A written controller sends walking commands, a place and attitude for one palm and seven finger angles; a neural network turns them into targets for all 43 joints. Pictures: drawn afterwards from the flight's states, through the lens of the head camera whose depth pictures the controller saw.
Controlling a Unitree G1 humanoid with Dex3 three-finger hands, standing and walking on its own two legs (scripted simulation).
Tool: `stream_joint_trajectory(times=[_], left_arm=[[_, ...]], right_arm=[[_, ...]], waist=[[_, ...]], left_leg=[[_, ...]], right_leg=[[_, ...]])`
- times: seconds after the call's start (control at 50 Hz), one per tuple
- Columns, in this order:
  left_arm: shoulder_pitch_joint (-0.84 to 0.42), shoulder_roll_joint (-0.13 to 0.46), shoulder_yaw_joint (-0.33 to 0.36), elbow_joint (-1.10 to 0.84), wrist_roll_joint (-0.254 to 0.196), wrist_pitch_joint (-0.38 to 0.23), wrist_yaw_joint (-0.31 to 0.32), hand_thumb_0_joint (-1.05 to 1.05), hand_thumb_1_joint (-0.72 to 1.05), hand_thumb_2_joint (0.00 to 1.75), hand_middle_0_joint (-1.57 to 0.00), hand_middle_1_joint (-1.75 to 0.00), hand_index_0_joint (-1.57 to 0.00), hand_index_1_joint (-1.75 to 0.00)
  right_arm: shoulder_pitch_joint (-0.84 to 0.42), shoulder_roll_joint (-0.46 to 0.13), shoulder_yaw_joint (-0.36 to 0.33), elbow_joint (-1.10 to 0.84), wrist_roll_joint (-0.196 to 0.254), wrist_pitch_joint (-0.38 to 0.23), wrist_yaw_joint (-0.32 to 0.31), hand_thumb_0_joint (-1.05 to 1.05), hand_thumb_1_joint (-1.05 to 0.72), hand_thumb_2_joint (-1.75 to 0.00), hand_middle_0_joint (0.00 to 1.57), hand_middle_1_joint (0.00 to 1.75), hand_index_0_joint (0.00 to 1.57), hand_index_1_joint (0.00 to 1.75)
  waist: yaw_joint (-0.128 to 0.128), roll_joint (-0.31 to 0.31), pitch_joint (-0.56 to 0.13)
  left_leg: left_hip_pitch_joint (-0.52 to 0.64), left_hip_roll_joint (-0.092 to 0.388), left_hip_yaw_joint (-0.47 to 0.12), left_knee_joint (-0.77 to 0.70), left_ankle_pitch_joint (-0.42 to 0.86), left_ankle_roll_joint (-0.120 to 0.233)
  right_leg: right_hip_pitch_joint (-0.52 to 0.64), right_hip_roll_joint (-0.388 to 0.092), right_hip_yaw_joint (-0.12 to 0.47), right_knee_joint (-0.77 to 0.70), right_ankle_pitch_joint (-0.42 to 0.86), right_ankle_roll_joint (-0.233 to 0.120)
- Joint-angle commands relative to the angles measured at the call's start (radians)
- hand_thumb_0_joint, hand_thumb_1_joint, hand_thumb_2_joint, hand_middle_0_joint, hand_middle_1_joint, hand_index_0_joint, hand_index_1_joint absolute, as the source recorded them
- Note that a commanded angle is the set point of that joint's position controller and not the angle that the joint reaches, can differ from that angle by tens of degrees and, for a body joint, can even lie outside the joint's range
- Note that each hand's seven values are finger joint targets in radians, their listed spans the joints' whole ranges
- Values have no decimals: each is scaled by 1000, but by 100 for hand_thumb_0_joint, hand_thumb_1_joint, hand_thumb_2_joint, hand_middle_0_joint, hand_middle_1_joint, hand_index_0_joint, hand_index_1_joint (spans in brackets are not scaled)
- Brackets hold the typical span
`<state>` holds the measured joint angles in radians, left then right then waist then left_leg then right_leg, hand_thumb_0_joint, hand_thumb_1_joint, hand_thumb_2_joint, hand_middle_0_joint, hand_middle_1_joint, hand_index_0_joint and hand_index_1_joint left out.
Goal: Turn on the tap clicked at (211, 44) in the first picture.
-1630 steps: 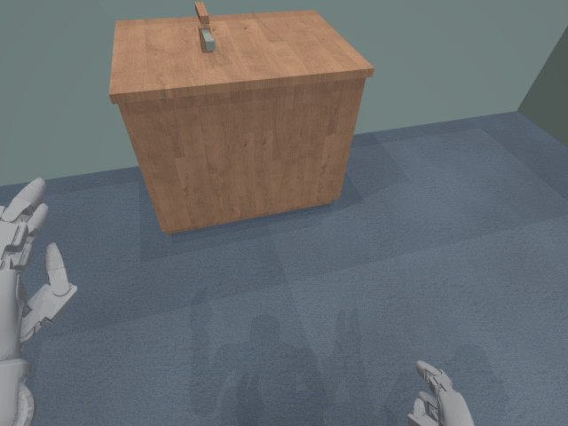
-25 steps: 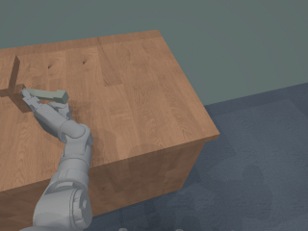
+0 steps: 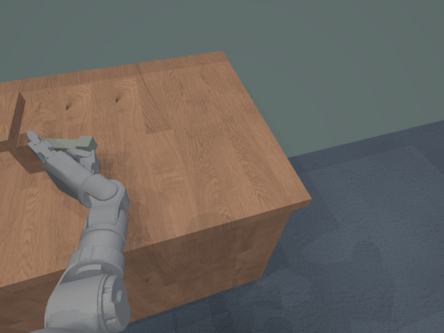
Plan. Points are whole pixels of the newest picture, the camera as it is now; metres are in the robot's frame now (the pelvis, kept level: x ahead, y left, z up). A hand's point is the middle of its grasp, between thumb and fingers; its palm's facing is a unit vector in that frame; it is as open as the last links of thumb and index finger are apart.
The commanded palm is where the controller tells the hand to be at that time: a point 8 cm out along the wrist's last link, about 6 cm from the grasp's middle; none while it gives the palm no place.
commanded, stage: lift the hand up off the lever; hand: left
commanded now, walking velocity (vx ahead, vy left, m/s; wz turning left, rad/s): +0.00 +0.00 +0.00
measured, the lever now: (86, 146) +0.46 +0.26 +0.07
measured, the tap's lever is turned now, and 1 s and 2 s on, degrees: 71 71 71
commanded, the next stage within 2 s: none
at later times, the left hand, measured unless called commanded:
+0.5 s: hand (84, 153) +0.41 +0.25 +0.10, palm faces +0.82 -0.56 -0.07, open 7.8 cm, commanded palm +0.36 +0.26 +0.10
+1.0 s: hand (81, 151) +0.40 +0.24 +0.12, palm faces +0.83 -0.56 -0.07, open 7.8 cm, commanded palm +0.35 +0.25 +0.12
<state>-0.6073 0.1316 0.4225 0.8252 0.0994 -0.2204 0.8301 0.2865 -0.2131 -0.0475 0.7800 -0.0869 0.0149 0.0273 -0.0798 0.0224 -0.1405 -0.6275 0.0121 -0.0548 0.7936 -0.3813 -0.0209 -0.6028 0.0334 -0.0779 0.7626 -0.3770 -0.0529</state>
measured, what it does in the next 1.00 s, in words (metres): stands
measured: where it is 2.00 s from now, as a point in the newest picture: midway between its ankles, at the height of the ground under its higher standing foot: outside the picture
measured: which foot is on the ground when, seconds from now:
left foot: down 0.00-1.00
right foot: down 0.00-1.00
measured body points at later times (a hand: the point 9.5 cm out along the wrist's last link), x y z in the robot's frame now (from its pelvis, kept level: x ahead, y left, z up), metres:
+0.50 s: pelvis +0.01 +0.00 +0.01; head +0.04 +0.00 +0.46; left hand +0.37 +0.27 +0.10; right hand +0.12 -0.24 -0.11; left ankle +0.00 +0.13 -0.71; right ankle +0.00 -0.09 -0.71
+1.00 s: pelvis +0.01 +0.00 +0.02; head +0.02 +0.00 +0.47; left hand +0.35 +0.27 +0.12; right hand +0.13 -0.24 -0.11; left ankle +0.00 +0.13 -0.71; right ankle +0.00 -0.09 -0.71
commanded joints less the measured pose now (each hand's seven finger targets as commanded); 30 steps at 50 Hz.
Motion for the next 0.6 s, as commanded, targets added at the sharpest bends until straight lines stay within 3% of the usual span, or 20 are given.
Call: stream_joint_trajectory(times=[0.0,0.04,0.08,0.12,0.16,0.18,0.2,0.22,0.24,0.26,0.28,0.3,0.34,0.36,0.38,0.42,0.46,0.48,0.56,0.58], left_arm=[[-360,173,-30,-224,29,-43,-7,0,90,90,-15,-15,-15,-15],[-390,159,-49,-235,30,-37,-10,0,90,90,-15,-15,-15,-15],[-356,181,-22,-269,33,-37,-7,0,90,90,-15,-15,-15,-15],[-364,134,-70,-313,33,-39,-12,0,90,90,-15,-15,-15,-15],[-338,123,-83,-309,28,-24,-18,0,90,90,-15,-15,-15,-15],[-313,159,-46,-296,30,-16,-20,0,90,90,-15,-15,-15,-15],[-337,122,-84,-307,24,-9,-25,0,90,90,-15,-15,-15,-15],[-326,133,-73,-309,19,0,-26,0,90,90,-15,-15,-15,-15],[-343,125,-84,-319,16,6,-29,0,90,90,-15,-15,-15,-15],[-335,116,-90,-321,12,14,-30,0,90,90,-15,-15,-15,-15],[-338,148,-57,-338,11,15,-27,0,90,90,-15,-15,-15,-15],[-335,116,-86,-351,9,16,-28,0,90,90,-15,-15,-15,-15],[-307,111,-88,-368,5,20,-29,0,90,90,-15,-15,-15,-15],[-330,110,-99,-383,10,21,-29,0,90,90,-15,-15,-15,-15],[-298,133,-68,-371,13,27,-27,0,90,90,-15,-15,-15,-15],[-317,93,-117,-378,12,40,-35,0,90,90,-15,-15,-15,-15],[-326,92,-119,-387,10,50,-37,0,90,90,-15,-15,-15,-15],[-314,120,-86,-386,6,56,-35,0,90,90,-15,-15,-15,-15],[-327,84,-125,-399,1,73,-37,0,90,90,-15,-15,-15,-15],[-322,114,-93,-399,5,76,-34,0,90,90,-15,-15,-15,-15]], right_arm=[[-9,-135,-37,-104,9,-33,-12,0,-90,-90,20,30,20,30],[-15,-135,-37,-104,11,-34,-13,0,-90,-90,20,30,20,30],[-21,-135,-40,-105,10,-34,-15,0,-90,-90,20,30,20,30],[-25,-126,-39,-111,11,-34,-11,0,-90,-90,20,30,20,30],[-32,-127,-37,-113,12,-36,-10,0,-90,-90,20,30,20,30],[-32,-132,-41,-105,13,-31,-16,0,-90,-90,20,30,20,30],[-39,-130,-37,-114,15,-30,-16,0,-90,-90,20,30,20,30],[-41,-130,-37,-117,18,-30,-18,0,-90,-90,20,30,20,30],[-49,-129,-36,-117,20,-29,-20,0,-90,-90,20,30,20,30],[-53,-129,-36,-117,20,-30,-22,0,-90,-90,20,30,20,30],[-59,-131,-36,-113,21,-28,-26,0,-90,-90,20,30,20,30],[-58,-125,-33,-120,21,-29,-23,0,-90,-90,20,30,20,30],[-66,-122,-35,-123,20,-30,-22,0,-90,-90,20,30,20,30],[-69,-123,-33,-122,19,-30,-22,0,-90,-90,20,30,20,30],[-69,-125,-36,-115,19,-28,-25,0,-90,-90,20,30,20,30],[-80,-122,-31,-122,22,-25,-23,0,-90,-90,20,30,20,30],[-83,-123,-33,-121,23,-28,-26,0,-90,-90,20,30,20,30],[-90,-127,-34,-118,25,-26,-30,0,-90,-90,20,30,20,30],[-99,-120,-30,-121,27,-25,-31,0,-90,-90,20,30,20,30],[-102,-123,-30,-115,26,-24,-33,0,-90,-90,20,30,20,30]], waist=[[16,-2,-298],[7,-24,-283],[28,7,-301],[22,24,-316],[21,9,-304],[30,-1,-291],[16,0,-280],[25,-9,-283],[17,-7,-275],[21,-13,-275],[31,10,-274],[29,-2,-286],[39,4,-293],[32,8,-300],[44,-7,-292],[32,0,-266],[32,-15,-276],[43,-12,-267],[36,-4,-269],[49,21,-267]], left_leg=[[133,-28,45,-89,279,39],[136,-27,47,-92,275,40],[160,-26,45,-96,304,38],[195,-24,46,-93,349,34],[190,-24,49,-93,351,34],[185,-22,41,-103,344,32],[194,-23,48,-104,346,35],[186,-25,47,-111,336,34],[195,-24,50,-111,339,35],[198,-24,46,-116,335,34],[208,-25,43,-120,341,32],[218,-26,42,-124,353,31],[224,-25,44,-119,374,29],[231,-24,44,-118,380,28],[232,-23,37,-122,383,27],[234,-22,40,-130,382,26],[242,-23,39,-132,376,26],[242,-22,34,-140,372,25],[255,-22,38,-141,381,22],[263,-20,28,-150,388,15]], right_leg=[[237,-22,40,-124,321,32],[236,-26,40,-132,324,34],[247,-22,38,-128,342,29],[253,-24,32,-122,377,26],[258,-25,32,-128,389,28],[262,-23,29,-130,373,25],[260,-27,31,-136,383,30],[274,-28,32,-141,376,29],[273,-30,34,-148,383,31],[273,-28,31,-151,373,30],[276,-28,32,-154,370,27],[283,-27,27,-148,377,27],[293,-27,27,-147,399,26],[295,-30,28,-147,407,27],[294,-26,23,-146,400,25],[287,-30,21,-152,396,25],[293,-29,22,-158,388,26],[294,-27,20,-162,378,24],[302,-30,21,-168,387,24],[296,-27,16,-165,371,19]])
